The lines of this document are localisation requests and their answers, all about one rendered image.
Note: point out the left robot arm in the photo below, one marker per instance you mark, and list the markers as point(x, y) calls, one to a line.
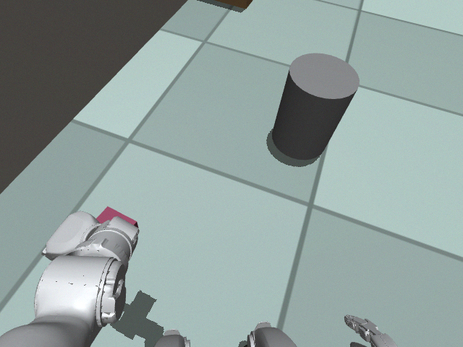
point(81, 291)

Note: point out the right robot hand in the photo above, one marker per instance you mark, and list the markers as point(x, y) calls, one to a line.
point(369, 332)

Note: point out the left robot hand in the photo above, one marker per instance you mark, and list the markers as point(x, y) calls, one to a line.
point(68, 235)

